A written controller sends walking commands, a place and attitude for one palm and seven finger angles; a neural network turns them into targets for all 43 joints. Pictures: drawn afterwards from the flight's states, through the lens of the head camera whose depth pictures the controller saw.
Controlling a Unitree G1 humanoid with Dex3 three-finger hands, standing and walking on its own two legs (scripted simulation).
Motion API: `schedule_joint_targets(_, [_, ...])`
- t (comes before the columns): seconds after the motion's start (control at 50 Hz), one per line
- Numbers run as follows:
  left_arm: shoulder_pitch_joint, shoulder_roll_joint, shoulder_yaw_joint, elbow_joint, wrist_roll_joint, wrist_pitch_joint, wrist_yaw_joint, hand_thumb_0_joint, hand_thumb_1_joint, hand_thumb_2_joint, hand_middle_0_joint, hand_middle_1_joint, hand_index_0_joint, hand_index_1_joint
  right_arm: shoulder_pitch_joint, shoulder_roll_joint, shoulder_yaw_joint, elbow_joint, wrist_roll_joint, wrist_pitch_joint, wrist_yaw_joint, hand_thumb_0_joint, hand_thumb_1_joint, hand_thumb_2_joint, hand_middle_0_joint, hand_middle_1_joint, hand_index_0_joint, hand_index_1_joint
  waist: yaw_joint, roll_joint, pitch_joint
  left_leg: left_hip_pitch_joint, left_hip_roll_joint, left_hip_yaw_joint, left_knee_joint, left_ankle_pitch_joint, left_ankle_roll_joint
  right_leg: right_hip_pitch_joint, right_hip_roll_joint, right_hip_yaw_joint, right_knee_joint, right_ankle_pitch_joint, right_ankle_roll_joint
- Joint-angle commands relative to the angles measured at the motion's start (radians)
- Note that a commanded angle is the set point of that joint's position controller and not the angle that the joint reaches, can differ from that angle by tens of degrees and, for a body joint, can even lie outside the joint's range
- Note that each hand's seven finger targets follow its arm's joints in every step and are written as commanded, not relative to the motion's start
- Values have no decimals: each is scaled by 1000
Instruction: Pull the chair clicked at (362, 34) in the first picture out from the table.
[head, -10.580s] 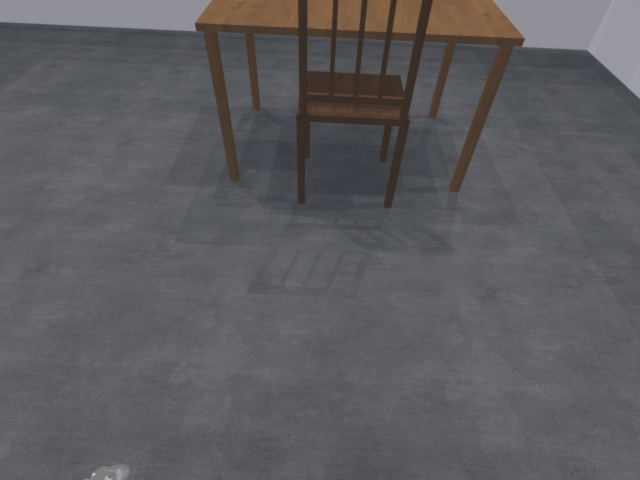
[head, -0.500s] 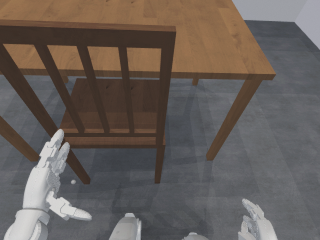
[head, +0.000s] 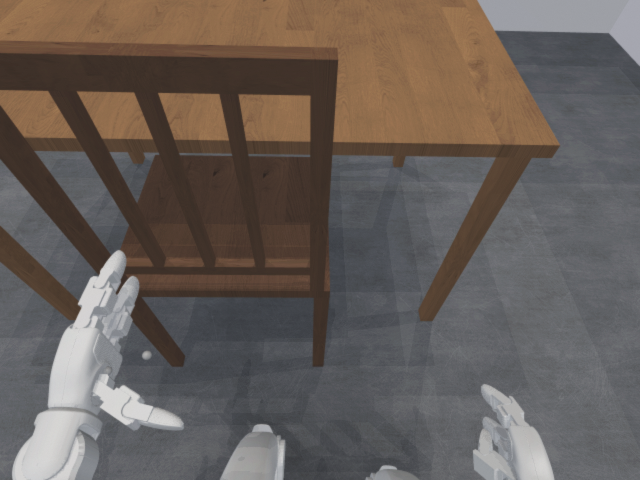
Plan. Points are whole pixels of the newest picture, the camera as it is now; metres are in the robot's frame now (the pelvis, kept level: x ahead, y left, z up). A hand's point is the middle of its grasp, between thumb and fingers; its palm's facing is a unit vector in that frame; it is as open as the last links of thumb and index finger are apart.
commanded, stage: aim the fingers beside a spindle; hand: left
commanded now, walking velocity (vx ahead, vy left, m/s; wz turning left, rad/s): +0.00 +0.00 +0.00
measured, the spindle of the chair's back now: (185, 196) +0.49 +0.23 +0.04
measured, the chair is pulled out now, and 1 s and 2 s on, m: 0.00 0.00 0.00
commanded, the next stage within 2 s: none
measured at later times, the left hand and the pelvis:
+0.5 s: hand (164, 341) +0.27 +0.20 +0.03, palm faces +0.03 -1.00 -0.05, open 17.0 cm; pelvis +0.00 +0.00 -0.01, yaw -1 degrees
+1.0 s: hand (177, 323) +0.30 +0.20 +0.01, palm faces +0.03 -1.00 -0.04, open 17.0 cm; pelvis -0.01 +0.01 -0.03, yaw -1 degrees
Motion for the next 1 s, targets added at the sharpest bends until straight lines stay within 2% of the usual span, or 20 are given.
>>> schedule_joint_targets(0.0, [-141, 161, 71, -177, -15, -62, -19, 0, -500, 300, -60, -80, -60, -80, -20, -139, -57, -129, 2, -56, -18, 0, -900, -900, 200, 300, 200, 300, -24, 14, -198, 294, -29, -1, -111, 126, 41, -53, 16, 59, -205, 244, 4])
schedule_joint_targets(0.06, [-113, 148, 72, -214, -26, -74, -22, 0, -500, 300, -60, -80, -60, -80, -20, -135, -61, -135, -1, -60, -15, 0, -900, -900, 200, 300, 200, 300, -7, 45, -267, 335, -32, 4, -106, 189, 40, -27, 14, 54, -186, 316, 2])
schedule_joint_targets(0.1, [-129, 167, 91, -203, -22, -77, -9, 0, -500, 300, -60, -80, -60, -80, -18, -135, -63, -122, -3, -58, -15, 0, -900, -900, 200, 300, 200, 300, -10, 36, -268, 332, -27, 1, -99, 206, 40, -37, 17, 48, -173, 329, 3])
schedule_joint_targets(0.14, [-130, 154, 83, -191, -18, -81, 3, 0, -500, 300, -60, -80, -60, -80, -20, -133, -63, -121, -4, -56, -9, 0, -900, -900, 200, 300, 200, 300, -10, 37, -255, 326, -27, -3, -100, 195, 37, -53, 16, 44, -167, 315, 2])
schedule_joint_targets(0.16, [-112, 134, 71, -170, -17, -77, 5, 0, -500, 300, -60, -80, -60, -80, -20, -132, -64, -121, -6, -51, -7, 0, -900, -900, 200, 300, 200, 300, -11, 9, -251, 317, -28, -2, -99, 196, 39, -52, 16, 43, -167, 323, 4])
schedule_joint_targets(0.2, [-87, 148, 91, -139, -12, -71, 9, 0, -500, 300, -60, -80, -60, -80, -24, -135, -69, -121, -6, -43, -4, 0, -900, -900, 200, 300, 200, 300, -1, 0, -252, 299, -28, -1, -97, 202, 38, -48, 18, 43, -159, 329, 2])
schedule_joint_targets(0.28, [-114, 144, 91, -124, -13, -66, 4, 0, -500, 300, -60, -80, -60, -80, -19, -136, -70, -126, -4, -27, -1, 0, -900, -900, 200, 300, 200, 300, -6, -10, -250, 278, -29, 5, -89, 186, 37, -56, 16, 47, -153, 325, 6])
schedule_joint_targets(0.34, [-129, 139, 71, -169, -13, -88, 4, 0, -500, 300, -60, -80, -60, -80, -21, -137, -70, -134, -5, -28, 0, 0, -900, -900, 200, 300, 200, 300, -6, 23, -275, 294, -28, 4, -85, 189, 38, -65, 14, 47, -147, 315, 3])
schedule_joint_targets(0.38, [-178, 137, 54, -185, -8, -108, 10, 0, -500, 300, -60, -80, -60, -80, -20, -139, -67, -128, -8, -31, -2, 0, -900, -900, 200, 300, 200, 300, -16, 48, -273, 304, -24, -4, -82, 171, 37, -99, 16, 44, -140, 278, 0])
schedule_joint_targets(0.4, [-192, 146, 60, -164, -4, -108, 16, 0, -500, 300, -60, -80, -60, -80, -15, -141, -65, -122, -10, -30, -3, 0, -900, -900, 200, 300, 200, 300, -27, 14, -256, 286, -21, -10, -76, 158, 40, -114, 19, 42, -138, 264, 1])
schedule_joint_targets(0.46, [-282, 136, 44, -134, 3, -120, 23, 0, -500, 300, -60, -80, -60, -80, -14, -147, -61, -111, -11, -30, -5, 0, -900, -900, 200, 300, 200, 300, -39, 27, -246, 268, -20, -20, -70, 97, 36, -163, 18, 40, -129, 195, 0])
schedule_joint_targets(0.52, [-297, 145, 56, -68, 9, -105, 25, 0, -500, 300, -60, -80, -60, -80, -13, -152, -61, -112, -9, -22, -8, 0, -900, -900, 200, 300, 200, 300, -33, 10, -248, 242, -20, -19, -68, 63, 36, -170, 20, 45, -129, 164, -2])
schedule_joint_targets(0.6, [-317, 133, 31, -93, 16, -85, 28, 0, -500, 300, -60, -80, -60, -80, -12, -154, -61, -125, -10, -17, -3, 0, -900, -900, 200, 300, 200, 300, -20, 66, -316, 303, -17, -28, -77, 99, 33, -172, 18, 37, -111, 186, -7])
schedule_joint_targets(0.64, [-290, 143, 48, -99, 14, -78, 38, 0, -500, 300, -60, -80, -60, -80, -9, -152, -62, -129, -10, -9, 1, 0, -900, -900, 200, 300, 200, 300, -9, 39, -333, 310, -15, -29, -81, 119, 31, -155, 19, 34, -111, 204, -7])
schedule_joint_targets(0.7, [-310, 169, 75, -68, 23, -76, 58, 0, -500, 300, -60, -80, -60, -80, -8, -152, -60, -126, -12, 4, 4, 0, -900, -900, 200, 300, 200, 300, -9, 27, -305, 273, -15, -25, -72, 101, 31, -172, 24, 37, -108, 190, -6])
schedule_joint_targets(0.74, [-330, 142, 59, -50, 25, -80, 70, 0, -500, 300, -60, -80, -60, -80, -10, -146, -58, -127, -13, 12, 9, 0, -900, -900, 200, 300, 200, 300, -16, 28, -280, 257, -17, -26, -74, 75, 29, -188, 24, 33, -104, 170, -5])
schedule_joint_targets(0.76, [-343, 142, 61, -36, 24, -84, 73, 0, -500, 300, -60, -80, -60, -80, -9, -148, -59, -126, -14, 15, 10, 0, -900, -900, 200, 300, 200, 300, -23, 1, -267, 239, -18, -25, -68, 65, 30, -190, 24, 36, -107, 166, -4])
schedule_joint_targets(0.8, [-343, 159, 81, -16, 27, -94, 74, 0, -500, 300, -60, -80, -60, -80, -7, -151, -59, -126, -13, 21, 11, 0, -900, -900, 200, 300, 200, 300, -16, 8, -268, 222, -17, -25, -65, 57, 30, -193, 27, 36, -99, 156, -8])
schedule_joint_targets(0.94, [-473, 106, -12, -20, 38, -114, 50, 0, -500, 300, -60, -80, -60, -80, 3, -157, -60, -115, -15, 21, 9, 0, -900, -900, 200, 300, 200, 300, -46, 50, -307, 259, -15, -37, -43, 45, 29, -252, 23, 36, -79, 143, -8])
schedule_joint_targets(0.98, [-512, 122, -1, -2, 45, -115, 55, 0, -500, 300, -60, -80, -60, -80, 5, -162, -63, -103, -16, 21, 4, 0, -900, -900, 200, 300, 200, 300, -49, 45, -309, 255, -13, -42, -37, 27, 27, -274, 23, 37, -71, 129, -8])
